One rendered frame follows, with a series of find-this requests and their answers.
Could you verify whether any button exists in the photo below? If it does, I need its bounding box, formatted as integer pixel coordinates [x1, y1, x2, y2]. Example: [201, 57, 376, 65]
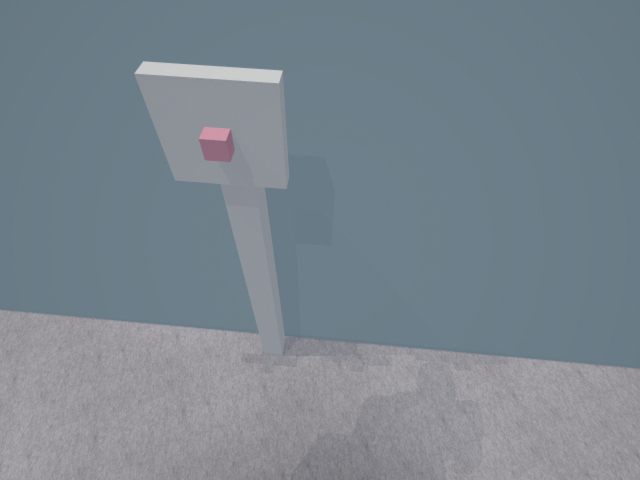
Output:
[199, 127, 235, 162]

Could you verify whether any panel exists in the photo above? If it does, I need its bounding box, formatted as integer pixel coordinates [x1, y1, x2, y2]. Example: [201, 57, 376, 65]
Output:
[134, 61, 289, 356]

